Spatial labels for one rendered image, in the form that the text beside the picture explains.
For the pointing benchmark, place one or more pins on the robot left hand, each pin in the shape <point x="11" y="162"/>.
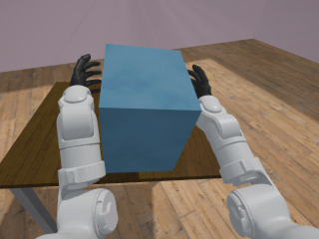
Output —
<point x="80" y="75"/>

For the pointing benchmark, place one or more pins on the robot left forearm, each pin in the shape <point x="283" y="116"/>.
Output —
<point x="78" y="139"/>

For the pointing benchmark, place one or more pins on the right robot upper arm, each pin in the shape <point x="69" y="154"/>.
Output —
<point x="258" y="211"/>

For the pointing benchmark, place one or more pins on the carton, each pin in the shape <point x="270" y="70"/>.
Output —
<point x="147" y="108"/>

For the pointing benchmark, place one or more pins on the table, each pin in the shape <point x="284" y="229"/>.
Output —
<point x="34" y="159"/>

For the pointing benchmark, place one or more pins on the left robot upper arm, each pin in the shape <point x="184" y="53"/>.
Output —
<point x="86" y="214"/>

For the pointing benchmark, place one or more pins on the robot right forearm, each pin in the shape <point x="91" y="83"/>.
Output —
<point x="234" y="156"/>

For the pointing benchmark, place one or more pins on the robot right hand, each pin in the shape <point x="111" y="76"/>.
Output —
<point x="200" y="81"/>

